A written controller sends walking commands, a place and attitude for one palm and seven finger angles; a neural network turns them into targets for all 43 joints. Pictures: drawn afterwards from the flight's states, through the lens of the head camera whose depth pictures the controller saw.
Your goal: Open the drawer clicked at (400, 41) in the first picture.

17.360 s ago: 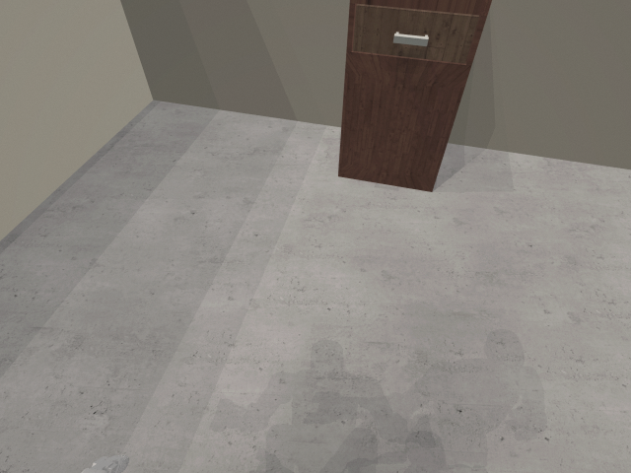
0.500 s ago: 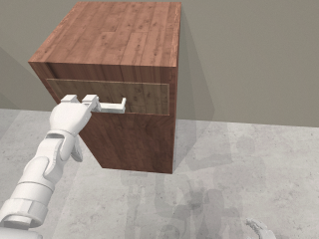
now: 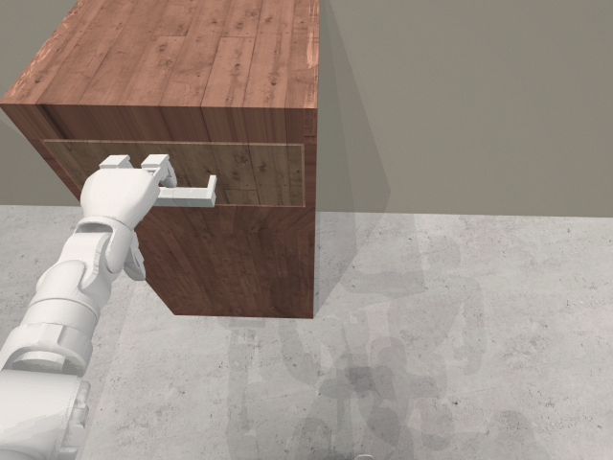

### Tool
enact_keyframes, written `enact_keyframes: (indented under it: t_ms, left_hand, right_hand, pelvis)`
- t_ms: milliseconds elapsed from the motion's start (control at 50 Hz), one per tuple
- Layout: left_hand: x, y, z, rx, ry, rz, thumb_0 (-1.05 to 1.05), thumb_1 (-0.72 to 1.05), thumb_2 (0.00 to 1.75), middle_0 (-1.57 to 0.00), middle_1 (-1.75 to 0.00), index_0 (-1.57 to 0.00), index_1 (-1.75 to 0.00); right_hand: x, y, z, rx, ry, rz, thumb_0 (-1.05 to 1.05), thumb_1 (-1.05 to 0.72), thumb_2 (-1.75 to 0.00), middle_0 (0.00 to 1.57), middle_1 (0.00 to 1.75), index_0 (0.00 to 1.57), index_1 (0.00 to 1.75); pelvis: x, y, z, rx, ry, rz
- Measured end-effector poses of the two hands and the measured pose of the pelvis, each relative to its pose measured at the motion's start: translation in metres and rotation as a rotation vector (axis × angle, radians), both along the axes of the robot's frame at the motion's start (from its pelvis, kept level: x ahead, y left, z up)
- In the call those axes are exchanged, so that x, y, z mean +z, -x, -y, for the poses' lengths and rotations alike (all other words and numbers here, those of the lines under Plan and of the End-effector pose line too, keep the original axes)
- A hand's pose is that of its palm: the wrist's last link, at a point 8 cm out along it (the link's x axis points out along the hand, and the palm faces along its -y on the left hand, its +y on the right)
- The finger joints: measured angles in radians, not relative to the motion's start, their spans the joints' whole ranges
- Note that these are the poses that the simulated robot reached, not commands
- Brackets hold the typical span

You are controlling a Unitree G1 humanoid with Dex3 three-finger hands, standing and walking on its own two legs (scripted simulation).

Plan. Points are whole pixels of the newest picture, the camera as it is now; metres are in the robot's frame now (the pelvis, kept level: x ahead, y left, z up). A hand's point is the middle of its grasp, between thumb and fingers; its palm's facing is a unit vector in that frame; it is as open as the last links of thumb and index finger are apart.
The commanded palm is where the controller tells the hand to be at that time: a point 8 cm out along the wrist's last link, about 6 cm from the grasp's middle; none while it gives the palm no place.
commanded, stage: move the hooked fingers above the handle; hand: left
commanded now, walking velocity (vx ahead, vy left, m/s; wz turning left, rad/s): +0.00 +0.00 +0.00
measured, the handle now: (181, 188) +0.55 +0.24 -0.04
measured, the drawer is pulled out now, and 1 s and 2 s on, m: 0.00 0.00 0.00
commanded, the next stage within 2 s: lower the fingers behind the handle in 1.26 s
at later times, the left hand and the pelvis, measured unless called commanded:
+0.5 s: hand (164, 187) +0.50 +0.24 +0.02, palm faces -0.04 -0.03 -1.00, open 13.7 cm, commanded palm +0.49 +0.25 +0.07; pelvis +0.00 +0.02 -0.02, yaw -1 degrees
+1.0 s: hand (164, 187) +0.50 +0.24 +0.02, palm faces -0.05 -0.02 -1.00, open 13.7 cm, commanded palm +0.49 +0.25 +0.07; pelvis +0.00 +0.02 -0.02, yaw +0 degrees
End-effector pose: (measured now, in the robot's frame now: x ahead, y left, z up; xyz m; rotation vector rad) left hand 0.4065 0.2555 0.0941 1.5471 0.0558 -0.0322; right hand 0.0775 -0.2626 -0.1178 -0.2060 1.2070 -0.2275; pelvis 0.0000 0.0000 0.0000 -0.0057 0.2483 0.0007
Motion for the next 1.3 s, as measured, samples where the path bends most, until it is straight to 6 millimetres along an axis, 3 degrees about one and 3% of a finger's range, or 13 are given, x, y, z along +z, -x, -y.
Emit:
enact_keyframes:
  t_ms: [180, 460, 560, 980, 1300]
  left_hand:
    - [-0.005, -0.025, 0.002, 0.001, -0.003, 0.015, 0.00, -0.49, 0.30, -0.32, -1.20, -0.32, -1.20]
    - [-0.020, -0.071, 0.011, -0.001, 0.007, 0.001, 0.00, -0.49, 0.30, -0.32, -1.20, -0.32, -1.20]
    - [-0.021, -0.074, 0.010, -0.009, 0.004, 0.023, 0.00, -0.49, 0.30, -0.34, -1.21, -0.35, -1.23]
    - [-0.020, -0.074, 0.011, 0.007, -0.001, 0.005, 0.00, -0.49, 0.30, -0.32, -1.20, -0.34, -1.22]
    - [-0.020, -0.074, 0.010, 0.004, -0.001, 0.007, 0.00, -0.49, 0.30, -0.32, -1.20, -0.34, -1.22]
  right_hand:
    - [-0.005, 0.026, -0.005, -0.022, 0.011, -0.060, 0.01, -0.91, -0.90, 0.20, 0.30, 0.20, 0.30]
    - [-0.007, 0.083, -0.012, -0.084, 0.037, -0.208, 0.01, -0.91, -0.89, 0.20, 0.30, 0.20, 0.30]
    - [-0.009, 0.095, -0.015, -0.087, 0.034, -0.258, 0.01, -0.91, -0.89, 0.20, 0.30, 0.20, 0.30]
    - [-0.009, 0.074, -0.009, -0.059, 0.047, -0.181, 0.00, -0.90, -0.89, 0.20, 0.30, 0.20, 0.30]
    - [-0.009, 0.081, -0.001, -0.071, 0.057, -0.205, 0.00, -0.90, -0.89, 0.20, 0.30, 0.20, 0.30]
  pelvis:
    - [-0.006, 0.003, -0.009, 0.003, 0.009, -0.038]
    - [-0.015, 0.000, -0.020, -0.005, 0.025, -0.105]
    - [-0.017, -0.002, -0.022, -0.002, 0.032, -0.120]
    - [-0.018, 0.004, -0.016, 0.000, 0.028, -0.117]
    - [-0.018, 0.005, -0.011, -0.007, 0.023, -0.124]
